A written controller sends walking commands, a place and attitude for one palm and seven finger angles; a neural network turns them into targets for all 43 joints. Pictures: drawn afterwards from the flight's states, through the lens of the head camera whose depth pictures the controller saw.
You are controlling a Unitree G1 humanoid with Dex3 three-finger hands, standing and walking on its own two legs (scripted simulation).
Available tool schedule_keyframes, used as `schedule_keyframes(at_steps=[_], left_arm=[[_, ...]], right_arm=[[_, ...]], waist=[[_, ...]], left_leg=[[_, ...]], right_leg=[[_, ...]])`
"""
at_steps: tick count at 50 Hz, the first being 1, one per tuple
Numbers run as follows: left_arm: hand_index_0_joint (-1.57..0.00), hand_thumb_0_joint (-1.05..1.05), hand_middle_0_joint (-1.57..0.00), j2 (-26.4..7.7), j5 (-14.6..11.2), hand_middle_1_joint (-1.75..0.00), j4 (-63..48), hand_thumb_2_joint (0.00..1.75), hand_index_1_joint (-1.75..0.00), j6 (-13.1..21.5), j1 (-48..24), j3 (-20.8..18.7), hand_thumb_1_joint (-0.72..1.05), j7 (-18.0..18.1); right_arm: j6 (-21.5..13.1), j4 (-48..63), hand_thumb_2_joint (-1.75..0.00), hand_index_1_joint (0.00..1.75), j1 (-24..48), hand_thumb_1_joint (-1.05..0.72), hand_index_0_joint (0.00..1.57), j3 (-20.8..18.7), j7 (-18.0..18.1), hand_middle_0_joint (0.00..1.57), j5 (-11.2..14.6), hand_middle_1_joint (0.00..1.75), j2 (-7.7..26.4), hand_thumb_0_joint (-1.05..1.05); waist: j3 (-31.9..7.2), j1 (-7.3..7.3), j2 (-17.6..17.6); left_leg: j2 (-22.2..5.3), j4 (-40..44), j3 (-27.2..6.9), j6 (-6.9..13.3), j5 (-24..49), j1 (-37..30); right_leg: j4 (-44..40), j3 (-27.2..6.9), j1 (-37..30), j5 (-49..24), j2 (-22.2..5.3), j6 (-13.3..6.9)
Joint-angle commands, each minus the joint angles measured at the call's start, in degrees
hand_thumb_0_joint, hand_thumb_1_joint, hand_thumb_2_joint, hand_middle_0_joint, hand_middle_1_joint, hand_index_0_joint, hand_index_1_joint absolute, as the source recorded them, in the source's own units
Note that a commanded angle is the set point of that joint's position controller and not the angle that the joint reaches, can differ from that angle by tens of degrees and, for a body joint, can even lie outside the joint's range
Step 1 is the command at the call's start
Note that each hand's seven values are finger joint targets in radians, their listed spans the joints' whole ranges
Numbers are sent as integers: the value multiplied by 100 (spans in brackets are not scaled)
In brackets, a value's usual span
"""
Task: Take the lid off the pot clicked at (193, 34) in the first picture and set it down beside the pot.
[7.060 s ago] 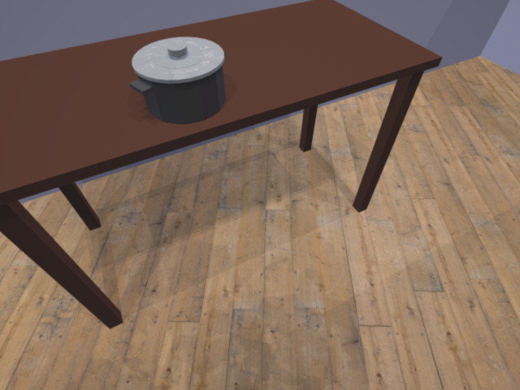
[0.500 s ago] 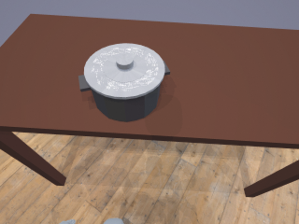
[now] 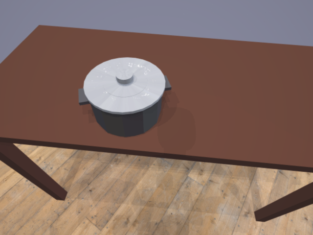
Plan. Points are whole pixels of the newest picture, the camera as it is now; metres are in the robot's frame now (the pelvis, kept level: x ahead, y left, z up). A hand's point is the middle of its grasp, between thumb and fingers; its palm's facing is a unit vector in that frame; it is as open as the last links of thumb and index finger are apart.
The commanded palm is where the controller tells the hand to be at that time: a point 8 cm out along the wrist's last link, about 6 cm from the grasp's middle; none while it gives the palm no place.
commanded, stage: come to a stop and stand still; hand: left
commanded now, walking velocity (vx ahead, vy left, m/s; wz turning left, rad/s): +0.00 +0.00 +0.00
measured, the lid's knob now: (124, 76) +0.45 +0.13 +0.15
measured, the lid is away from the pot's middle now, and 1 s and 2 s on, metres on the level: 0.00 0.00 0.00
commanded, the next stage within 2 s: look again from close up in 0.50 s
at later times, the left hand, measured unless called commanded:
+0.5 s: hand out of the picture +0.00 +0.16 -0.18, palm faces -0.01 -0.98 -0.17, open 7.4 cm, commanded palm none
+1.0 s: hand out of the picture +0.03 +0.18 -0.17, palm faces +0.00 -0.97 -0.25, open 7.4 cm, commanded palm none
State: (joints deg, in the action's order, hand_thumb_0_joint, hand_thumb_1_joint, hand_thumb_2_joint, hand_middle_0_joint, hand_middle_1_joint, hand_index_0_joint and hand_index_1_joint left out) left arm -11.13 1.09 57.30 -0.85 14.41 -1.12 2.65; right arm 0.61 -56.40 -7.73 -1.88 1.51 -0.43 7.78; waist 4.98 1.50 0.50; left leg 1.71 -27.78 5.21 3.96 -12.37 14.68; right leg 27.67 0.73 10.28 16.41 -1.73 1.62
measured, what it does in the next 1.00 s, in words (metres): stands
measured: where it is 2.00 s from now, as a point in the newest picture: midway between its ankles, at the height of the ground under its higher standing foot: outside the picture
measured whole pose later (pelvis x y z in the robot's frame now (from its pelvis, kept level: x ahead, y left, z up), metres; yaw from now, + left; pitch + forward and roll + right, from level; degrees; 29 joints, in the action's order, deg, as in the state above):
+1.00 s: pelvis -0.01 +0.00 +0.00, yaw -1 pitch -2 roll +0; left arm -9.1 0.6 57.7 0.4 16.0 0.9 3.0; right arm 0.0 -58.5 -11.7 -1.1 0.6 -1.1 11.2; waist 2.6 -0.2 -2.5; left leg 1.5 -29.0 6.2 3.7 -12.9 14.5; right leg 30.3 -0.3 11.2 17.4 -1.6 1.2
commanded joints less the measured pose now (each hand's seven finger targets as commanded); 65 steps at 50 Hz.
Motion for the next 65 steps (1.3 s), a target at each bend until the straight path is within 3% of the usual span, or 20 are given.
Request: schedule_keyframes(at_steps=[1, 3, 5, 10, 17, 21, 22, 23, 24, 26, 30, 32, 34, 37, 40, 46, 52, 59, 62, 65], left_arm=[[-20, 0, -20, -678, 28, -30, -313, 90, -30, 78, 214, -151, 90, 9], [-20, 0, -20, -648, 23, -30, -312, 90, -30, 70, 175, -135, 90, -11], [-20, 0, -20, -653, 27, -30, -292, 90, -30, 64, 130, -117, 90, -33], [-20, 0, -20, -597, 22, -30, -126, 90, -30, 100, 325, -74, 90, -57], [-20, 0, -20, -544, -6, -30, 106, 90, -30, 184, 465, -24, 90, -60], [-20, 0, -20, -447, -11, -30, 253, 90, -30, 201, 507, 2, 90, -52], [-20, 0, -20, -787, -15, -30, -41, 90, -30, 389, 441, 139, 90, 4], [-20, 0, -20, -602, -42, -30, -1, 90, -30, 247, 578, 74, 90, 18], [-20, 0, -20, -467, -30, -30, 84, 90, -30, 239, 695, 93, 90, 25], [-20, 0, -20, -441, -53, -30, 77, 90, -30, 259, 735, 114, 90, 35], [-20, 0, -20, -355, -63, -30, 29, 90, -30, 240, 579, 98, 90, 59], [-20, 0, -20, -426, -57, -30, 0, 90, -30, 228, 539, 73, 90, 62], [-20, 0, -20, -391, -51, -30, -35, 90, -30, 243, 558, 61, 90, 76], [-20, 0, -20, -481, -56, -30, -86, 90, -30, 242, 529, 32, 90, 81], [-20, 0, -20, -459, -50, -30, -120, 90, -30, 240, 529, 21, 90, 94], [-20, 0, -20, -542, -39, -30, -162, 90, -30, 209, 500, 25, 90, 80], [-20, 0, -20, -606, -32, -30, -190, 90, -30, 190, 480, 14, 90, 61], [-20, 0, -20, -528, -16, -30, -115, 90, -30, 153, 542, 36, 90, 50], [-20, 0, -20, -530, -14, -30, -70, 90, -30, 156, 590, 39, 90, 38], [-20, 0, -20, -480, -15, -30, -22, 90, -30, 159, 622, 53, 90, 39]], right_arm=[[-4, 247, -90, 30, -400, -90, 20, -204, -30, 20, -8, 30, 707, 0], [15, 233, -90, 30, -337, -90, 20, -178, -53, 20, -23, 30, 697, 0], [19, 171, -90, 30, -369, -90, 20, -134, -78, 20, -41, 30, 675, 0], [-48, 38, -90, 30, -482, -90, 20, -52, -94, 20, -43, 30, 717, 0], [-123, -228, -90, 30, -813, -90, 20, 6, -78, 20, -19, 30, 630, 0], [-140, -394, -90, 30, -958, -90, 20, 31, -61, 20, -16, 30, 587, 0], [-284, 78, -90, 30, -1096, -90, 20, 42, -71, 20, -139, 30, 714, 0], [-300, 49, -90, 30, -808, -90, 20, -46, -50, 20, -73, 30, 813, 0], [-273, 36, -90, 30, -761, -90, 20, -57, -38, 20, -55, 30, 819, 0], [-201, 98, -90, 30, -728, -90, 20, -42, -33, 20, -36, 30, 714, 0], [-123, 97, -90, 30, -833, -90, 20, -65, -42, 20, -60, 30, 769, 0], [-99, 107, -90, 30, -841, -90, 20, -69, -58, 20, -63, 30, 769, 0], [-109, 90, -90, 30, -815, -90, 20, -74, -69, 20, -68, 30, 785, 0], [-155, 73, -90, 30, -837, -90, 20, -55, -71, 20, -60, 30, 819, 0], [-176, 70, -90, 30, -735, -90, 20, -56, -68, 20, -60, 30, 841, 0], [-153, 43, -90, 30, -577, -90, 20, -38, -87, 20, -53, 30, 838, 0], [-169, 16, -90, 30, -606, -90, 20, -32, -88, 20, -41, 30, 826, 0], [-163, -43, -90, 30, -644, -90, 20, -20, -82, 20, -42, 30, 825, 0], [-176, -71, -90, 30, -726, -90, 20, -16, -79, 20, -26, 30, 793, 0], [-174, -113, -90, 30, -780, -90, 20, -18, -73, 20, -32, 30, 798, 0]], waist=[[-595, -149, 426], [-359, -149, 451], [-125, -161, 246], [-99, -82, -156], [-242, -97, 43], [-225, -131, -172], [-19, -311, -697], [-515, -110, -886], [-680, -126, -962], [-537, -127, -672], [-66, -225, -68], [-38, -224, 131], [-61, -241, 144], [-413, -230, 107], [-380, -216, 125], [-169, -192, 53], [-360, -168, 41], [-155, -163, -223], [-242, -135, -42], [-212, -171, -177]], left_leg=[[-709, 272, -757, -214, 424, -591], [-667, 400, -783, -219, -163, -432], [-691, 620, -875, -224, -479, -364], [-791, 1066, -1096, -186, -770, -115], [-767, 1027, -984, -201, -270, -288], [-763, 1064, -969, -229, -210, -354], [-340, 964, -926, -56, 897, -514], [-910, 812, -1147, -162, 492, -552], [-888, 826, -1218, -140, 375, -444], [-718, 676, -1092, -139, 61, -298], [-668, 597, -1085, -154, -270, -105], [-662, 576, -1073, -149, -277, -122], [-626, 494, -1001, -162, -116, -206], [-677, 428, -943, -138, 353, -441], [-679, 337, -872, -142, 684, -474], [-672, 405, -844, -164, 352, -398], [-746, 436, -843, -151, 448, -504], [-809, 698, -912, -140, -1, -342], [-838, 721, -920, -115, 61, -393], [-823, 747, -882, -139, -1, -431]], right_leg=[[-539, -758, 411, -1230, -799, -444], [-750, -808, 594, -454, -755, -460], [-830, -766, 819, 189, -649, -425], [-783, -517, 523, 160, -466, -319], [-894, -481, 272, -253, -491, -328], [-899, -455, 283, -313, -501, -333], [-174, -319, 465, -577, -33, -584], [-199, -202, 465, 54, -222, -471], [-283, -184, 265, -143, -239, -469], [-445, -365, 293, -379, -346, -518], [-504, -492, 672, -100, -355, -520], [-523, -526, 741, -33, -375, -521], [-487, -628, 793, -135, -393, -515], [-331, -580, 599, -515, -410, -485], [-257, -632, 587, -800, -411, -448], [-387, -721, 704, -543, -445, -429], [-392, -638, 560, -602, -419, -400], [-427, -567, 619, -289, -369, -372], [-452, -511, 522, -385, -361, -351], [-465, -589, 602, -375, -400, -371]])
